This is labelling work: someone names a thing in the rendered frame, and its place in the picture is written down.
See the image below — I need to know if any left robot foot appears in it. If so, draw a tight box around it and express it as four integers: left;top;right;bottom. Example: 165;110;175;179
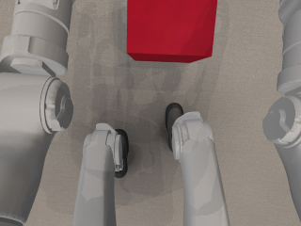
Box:
115;129;129;178

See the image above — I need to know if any left robot forearm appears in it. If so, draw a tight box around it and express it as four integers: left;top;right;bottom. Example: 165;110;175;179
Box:
0;0;75;76

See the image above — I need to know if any robot left upper arm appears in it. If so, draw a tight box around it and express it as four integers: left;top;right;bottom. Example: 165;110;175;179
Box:
0;72;74;226

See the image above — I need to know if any right robot forearm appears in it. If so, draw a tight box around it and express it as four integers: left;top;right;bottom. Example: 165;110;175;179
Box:
277;0;301;96

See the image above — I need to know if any robot right upper arm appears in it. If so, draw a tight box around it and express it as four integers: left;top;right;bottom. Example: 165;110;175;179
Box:
262;93;301;222

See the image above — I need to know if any carton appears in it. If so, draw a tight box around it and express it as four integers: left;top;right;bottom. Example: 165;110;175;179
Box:
126;0;218;63

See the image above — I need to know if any left robot shin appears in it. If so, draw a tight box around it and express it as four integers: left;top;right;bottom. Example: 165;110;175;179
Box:
83;123;124;171

